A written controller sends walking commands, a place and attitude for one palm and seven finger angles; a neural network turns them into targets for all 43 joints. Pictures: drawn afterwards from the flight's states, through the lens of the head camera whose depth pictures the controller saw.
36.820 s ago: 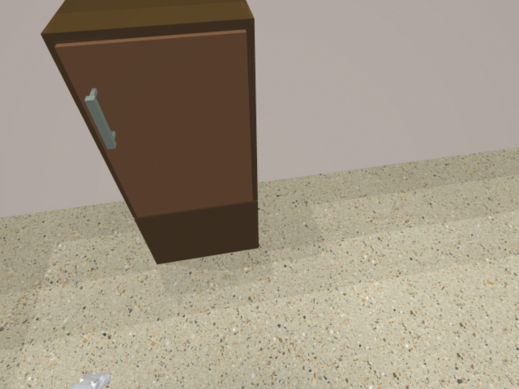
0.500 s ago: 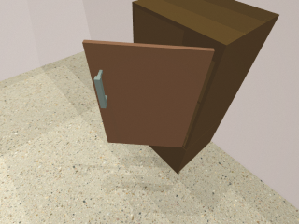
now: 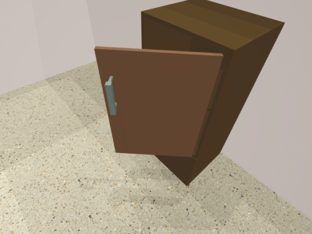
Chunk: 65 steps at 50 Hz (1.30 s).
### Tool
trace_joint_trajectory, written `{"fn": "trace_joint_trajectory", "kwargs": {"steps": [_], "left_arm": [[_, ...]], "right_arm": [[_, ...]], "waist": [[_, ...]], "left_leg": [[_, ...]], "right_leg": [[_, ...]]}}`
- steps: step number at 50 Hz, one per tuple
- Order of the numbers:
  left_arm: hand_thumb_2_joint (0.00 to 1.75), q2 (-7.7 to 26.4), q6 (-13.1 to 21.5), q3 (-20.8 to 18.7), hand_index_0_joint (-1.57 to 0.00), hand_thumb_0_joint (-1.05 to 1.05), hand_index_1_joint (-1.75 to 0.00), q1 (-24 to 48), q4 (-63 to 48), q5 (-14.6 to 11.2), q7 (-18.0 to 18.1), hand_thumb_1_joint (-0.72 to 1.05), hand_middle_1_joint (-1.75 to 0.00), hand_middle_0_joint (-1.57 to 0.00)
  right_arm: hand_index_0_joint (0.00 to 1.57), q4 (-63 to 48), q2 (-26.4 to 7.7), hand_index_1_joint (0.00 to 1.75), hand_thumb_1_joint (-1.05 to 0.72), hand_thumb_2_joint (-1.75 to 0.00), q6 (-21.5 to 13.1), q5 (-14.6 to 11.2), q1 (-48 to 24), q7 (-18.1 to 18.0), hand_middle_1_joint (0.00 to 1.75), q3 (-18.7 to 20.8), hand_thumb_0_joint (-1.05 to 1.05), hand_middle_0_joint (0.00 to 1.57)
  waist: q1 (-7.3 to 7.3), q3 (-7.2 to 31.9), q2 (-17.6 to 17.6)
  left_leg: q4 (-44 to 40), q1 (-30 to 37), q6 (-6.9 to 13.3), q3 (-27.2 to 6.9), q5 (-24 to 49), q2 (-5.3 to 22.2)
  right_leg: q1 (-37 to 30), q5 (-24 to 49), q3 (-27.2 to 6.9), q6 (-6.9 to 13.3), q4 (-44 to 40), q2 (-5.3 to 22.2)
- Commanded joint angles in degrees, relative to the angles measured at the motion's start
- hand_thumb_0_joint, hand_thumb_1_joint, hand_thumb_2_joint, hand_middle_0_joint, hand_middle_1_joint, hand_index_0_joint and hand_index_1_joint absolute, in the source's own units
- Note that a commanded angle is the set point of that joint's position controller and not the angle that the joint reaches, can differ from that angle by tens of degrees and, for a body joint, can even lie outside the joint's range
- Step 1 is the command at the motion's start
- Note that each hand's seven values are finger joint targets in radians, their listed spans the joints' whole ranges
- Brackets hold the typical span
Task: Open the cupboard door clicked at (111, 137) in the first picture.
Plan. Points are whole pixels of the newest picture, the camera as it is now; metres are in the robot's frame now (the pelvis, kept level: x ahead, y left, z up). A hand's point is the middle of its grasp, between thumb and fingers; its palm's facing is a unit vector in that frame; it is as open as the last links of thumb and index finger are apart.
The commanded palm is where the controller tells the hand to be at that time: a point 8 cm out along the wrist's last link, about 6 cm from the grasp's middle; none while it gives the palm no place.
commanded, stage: look again from close up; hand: left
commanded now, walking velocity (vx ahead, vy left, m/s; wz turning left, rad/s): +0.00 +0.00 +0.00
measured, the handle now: (112, 95) +0.57 +0.20 +0.02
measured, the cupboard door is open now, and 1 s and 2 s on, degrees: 45 45 45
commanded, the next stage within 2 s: raise the hand with hooked fingers in 0.02 s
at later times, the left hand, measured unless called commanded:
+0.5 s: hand (80, 227) +0.15 +0.20 -0.05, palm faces -0.04 -1.00 -0.04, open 8.3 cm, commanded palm +0.12 +0.26 -0.04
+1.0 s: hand (56, 211) +0.18 +0.25 -0.01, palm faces +0.07 -1.00 -0.06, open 11.3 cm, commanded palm +0.15 +0.30 -0.01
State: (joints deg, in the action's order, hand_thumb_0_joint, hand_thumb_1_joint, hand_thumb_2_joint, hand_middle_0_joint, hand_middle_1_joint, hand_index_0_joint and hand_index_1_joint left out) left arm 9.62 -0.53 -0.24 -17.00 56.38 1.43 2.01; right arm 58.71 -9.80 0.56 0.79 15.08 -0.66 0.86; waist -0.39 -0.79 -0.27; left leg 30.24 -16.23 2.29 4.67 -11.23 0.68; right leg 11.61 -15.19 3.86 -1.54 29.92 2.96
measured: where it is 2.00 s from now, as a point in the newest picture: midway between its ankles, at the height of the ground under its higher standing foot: outside the picture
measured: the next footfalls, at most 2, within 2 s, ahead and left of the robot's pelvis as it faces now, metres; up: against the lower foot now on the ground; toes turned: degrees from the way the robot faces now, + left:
none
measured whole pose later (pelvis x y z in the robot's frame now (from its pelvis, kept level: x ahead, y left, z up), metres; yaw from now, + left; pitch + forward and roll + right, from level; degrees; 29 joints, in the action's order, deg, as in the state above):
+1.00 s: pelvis -0.03 +0.00 -0.07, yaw +5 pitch +9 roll -4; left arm 20.6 13.4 -16.6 -17.7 2.2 -20.0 -20.8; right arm 30.4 -13.0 -12.3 -3.0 18.3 -4.8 -4.3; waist -1.1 5.3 2.6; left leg 61.4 -50.4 2.5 -2.1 -20.2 -0.6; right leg 42.3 -26.9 1.6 -0.2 59.8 -2.9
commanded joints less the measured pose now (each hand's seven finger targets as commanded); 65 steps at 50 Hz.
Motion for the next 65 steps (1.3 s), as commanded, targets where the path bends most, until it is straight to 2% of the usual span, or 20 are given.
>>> {"fn": "trace_joint_trajectory", "kwargs": {"steps": [1, 5, 6, 7, 8, 9, 10, 11, 15, 17, 20, 24, 27, 30, 37, 42, 46, 50, 60, 65], "left_arm": [[0.90, 5.52, 0.81, -1.05, -0.20, 0.00, -0.30, -4.39, -1.50, -0.05, 0.47, 0.90, -0.30, -0.20], [0.90, 4.81, 0.92, -1.02, -0.20, 0.00, -0.30, -5.48, -0.56, 0.08, 0.42, 0.90, -0.30, -0.20], [0.90, 6.03, 1.26, -0.40, -0.20, 0.00, -0.30, -7.60, 1.38, 0.49, 2.32, 0.90, -0.30, -0.20], [0.89, 19.56, 14.18, -9.61, -0.20, 0.00, -0.32, 37.36, -90.85, -11.59, 2.66, 0.88, -0.32, -0.20], [0.88, 16.71, 11.79, -7.81, -0.20, 0.00, -0.33, 8.09, -76.50, -8.14, 4.44, 0.85, -0.33, -0.20], [0.87, 12.36, 9.21, -5.00, -0.21, 0.00, -0.34, 6.92, -71.81, -8.78, 7.14, 0.83, -0.34, -0.21], [0.86, -2.31, 3.20, 3.07, -0.21, 0.00, -0.36, -11.63, -53.84, -8.98, 6.75, 0.81, -0.36, -0.21], [0.85, -0.02, 5.18, 2.05, -0.21, 0.00, -0.37, -2.43, -67.08, -12.93, 5.64, 0.78, -0.37, -0.21], [0.81, 5.01, 18.84, -5.80, -0.22, 0.00, -0.43, -0.64, -50.79, -12.09, -0.46, 0.69, -0.43, -0.22], [0.79, 5.00, 27.02, -9.09, -0.22, 0.00, -0.47, -7.56, -41.14, -13.28, -7.80, 0.64, -0.47, -0.22], [0.76, 9.80, 33.43, -12.38, -0.22, 0.00, -0.51, -9.71, -38.44, -14.95, -21.46, 0.57, -0.51, -0.22], [0.72, 16.27, 26.96, -17.83, -0.23, 0.00, -0.57, -1.65, -51.36, -19.27, -26.54, 0.48, -0.57, -0.23], [0.69, 15.55, 26.34, -17.17, -0.24, 0.00, -0.62, 8.13, -69.30, -22.03, -22.87, 0.41, -0.62, -0.24], [0.66, 16.74, 30.30, -13.99, -0.24, 0.00, -0.66, 11.92, -83.51, -18.89, -17.16, 0.34, -0.66, -0.24], [0.59, 15.75, 22.86, -10.28, -0.25, 0.00, -0.76, 4.49, -66.55, -15.27, -18.24, 0.18, -0.76, -0.25], [0.54, 21.41, 12.82, -19.58, -0.26, 0.00, -0.84, 4.67, -62.88, -19.40, -23.26, 0.06, -0.84, -0.26], [0.50, 22.15, 17.01, -24.86, -0.27, 0.00, -0.90, 4.17, -68.87, -24.42, -22.65, -0.03, -0.90, -0.27], [0.46, 19.75, 22.98, -21.57, -0.27, 0.00, -0.96, 7.78, -65.60, -23.17, -22.50, -0.13, -0.96, -0.27], [0.36, 26.94, 19.06, -26.48, -0.29, 0.00, -1.11, 9.44, -68.07, -23.51, -27.91, -0.36, -1.11, -0.29], [0.31, 24.77, 20.82, -27.67, -0.30, 0.00, -1.18, 8.96, -64.93, -24.94, -25.98, -0.48, -1.18, -0.30]], "right_arm": [[0.20, -2.22, -5.91, 0.30, -0.90, -0.90, -0.96, 0.24, 1.13, -0.06, 0.30, 1.46, 0.00, 0.20], [0.20, -1.81, -6.04, 0.30, -0.90, -0.90, -0.93, 0.12, 1.19, -0.04, 0.30, 1.65, 0.00, 0.20], [0.20, -5.14, -7.77, 0.30, -0.90, -0.90, -1.31, -0.20, -2.56, -0.15, 0.30, 1.03, 0.00, 0.20], [0.20, -26.50, -14.70, 0.30, -0.90, -0.90, -10.18, -3.88, -3.60, -2.60, 0.30, 1.18, 0.00, 0.20], [0.20, -21.97, -10.80, 0.30, -0.90, -0.90, -16.30, -4.21, -5.37, -4.63, 0.30, -1.19, 0.00, 0.20], [0.20, -19.39, -11.09, 0.30, -0.90, -0.90, -18.56, -4.57, -6.78, -5.36, 0.30, -0.71, 0.00, 0.20], [0.20, -17.58, -9.03, 0.30, -0.90, -0.90, -18.64, -5.30, -4.49, -4.31, 0.30, -0.64, 0.00, 0.20], [0.20, -21.84, -11.18, 0.30, -0.90, -0.90, -18.76, -5.62, -4.45, -4.25, 0.30, -0.36, 0.00, 0.20], [0.20, -24.27, -12.17, 0.30, -0.90, -0.90, -19.74, -2.51, -5.67, -3.38, 0.30, 1.09, 0.00, 0.20], [0.20, -26.65, -11.88, 0.30, -0.90, -0.90, -19.68, -1.43, -7.14, -2.07, 0.30, 2.49, 0.00, 0.20], [0.20, -33.37, -13.20, 0.30, -0.90, -0.90, -18.83, -1.80, -8.29, 0.32, 0.30, 3.84, 0.00, 0.20], [0.20, -41.55, -13.60, 0.30, -0.90, -0.90, -17.17, -4.39, -10.10, -1.09, 0.30, 2.73, 0.00, 0.20], [0.20, -42.32, -12.98, 0.30, -0.90, -0.90, -16.49, -3.89, -9.65, -2.62, 0.30, 2.09, 0.00, 0.20], [0.20, -39.87, -12.91, 0.30, -0.90, -0.90, -17.80, -2.80, -6.62, -3.65, 0.30, 1.20, 0.00, 0.20], [0.20, -36.25, -13.92, 0.30, -0.90, -0.90, -17.47, -3.47, -4.45, -4.39, 0.30, 0.03, 0.00, 0.20], [0.20, -39.07, -13.63, 0.30, -0.90, -0.90, -15.52, -4.46, -4.76, -5.16, 0.30, 0.05, 0.00, 0.20], [0.20, -39.34, -11.90, 0.30, -0.90, -0.90, -16.71, -3.80, -4.78, -5.24, 0.30, -0.31, 0.00, 0.20], [0.20, -37.04, -12.79, 0.30, -0.90, -0.90, -17.91, -3.44, -4.08, -4.63, 0.30, -0.12, 0.00, 0.20], [0.20, -37.52, -14.58, 0.30, -0.90, -0.90, -18.64, -3.92, -1.23, -4.44, 0.30, 1.09, 0.00, 0.20], [0.20, -36.38, -13.84, 0.30, -0.90, -0.90, -17.84, -3.53, -0.49, -3.85, 0.30, 0.99, 0.00, 0.20]], "waist": [[0.33, -3.79, 2.00], [0.39, -2.91, 1.35], [2.30, -6.41, -1.16], [-6.55, 23.40, 10.01], [0.99, 20.78, 16.86], [-0.66, 14.30, 14.83], [-1.73, 4.83, 9.00], [-1.89, -0.39, 8.54], [-3.07, -3.42, -9.06], [0.63, 0.96, -16.04], [2.56, 7.08, -8.63], [4.44, 14.71, 3.55], [1.95, 15.27, 8.84], [-0.98, 14.38, 13.88], [-4.16, 8.71, 5.76], [1.11, 17.34, 2.59], [2.49, 20.99, 2.03], [-0.42, 12.80, 3.86], [1.22, 22.29, 9.43], [0.71, 19.65, 9.33]], "left_leg": [[-11.21, -2.04, -0.34, -8.48, -10.15, 4.98], [-12.64, -1.93, -0.18, -9.24, -11.66, 5.45], [-1.48, -3.11, -2.35, -3.70, -6.72, 5.15], [-6.27, 14.47, -1.56, -5.19, -2.20, -0.31], [-11.13, 15.43, -2.68, -8.79, -12.57, 3.39], [-12.98, 4.94, -3.86, -9.63, -20.86, 2.69], [-12.70, 0.60, -2.90, -10.19, -22.83, 2.80], [-10.54, -3.69, -2.56, -10.93, -24.00, 2.05], [6.31, -15.01, -2.91, -8.71, -21.95, -1.07], [14.84, -23.51, -3.17, -6.63, -19.77, -1.21], [23.29, -28.46, -2.52, -4.16, -16.04, -2.53], [19.47, -28.93, -1.74, -5.97, -28.46, -2.63], [18.76, -25.14, -1.48, -9.06, -33.00, -1.37], [18.26, -23.35, -0.99, -11.84, -36.04, 0.08], [18.96, -27.43, -0.63, -14.52, -36.19, 0.19], [17.30, -24.76, -0.49, -11.14, -26.62, -0.64], [18.14, -20.80, -0.78, -10.45, -19.05, -0.56], [18.69, -23.01, -0.82, -11.24, -23.22, -0.28], [18.03, -11.16, -1.01, -11.52, -5.42, 0.19], [18.34, -8.83, -2.04, -11.41, 2.21, 0.69]], "right_leg": [[3.59, -2.68, -4.25, 2.49, -7.67, 2.55], [2.71, -1.97, -3.84, 2.26, -7.95, 2.41], [4.31, 2.40, -4.95, 3.11, -8.45, 4.07], [2.34, 2.56, 1.62, 3.29, -1.58, -1.68], [6.37, -4.84, 2.68, 3.97, 3.71, -2.73], [8.36, -8.08, 3.73, 3.58, 4.91, -3.93], [13.32, -7.99, 4.43, 3.50, 5.36, -4.30], [12.96, -8.48, 4.09, 2.91, 4.37, -3.68], [28.55, -22.86, 2.22, 2.08, 5.85, -3.58], [33.79, -27.87, 0.91, 2.49, 12.17, -3.79], [30.74, -26.75, -5.04, 3.90, 15.64, -2.37], [31.72, -34.37, -6.22, 3.52, 17.95, -2.78], [35.80, -30.36, -3.79, 3.47, 21.34, -4.09], [39.20, -28.27, -2.88, 4.00, 24.70, -4.92], [40.80, -25.02, -1.54, 2.83, 22.27, -5.59], [30.63, -22.99, -2.31, 2.75, 18.40, -4.75], [28.30, -19.52, -1.70, 3.21, 17.67, -5.44], [34.94, -21.51, -1.75, 3.38, 18.90, -5.69], [29.68, -6.06, -0.10, 3.94, 19.86, -5.98], [29.93, -1.48, 0.73, 3.90, 19.79, -6.53]]}}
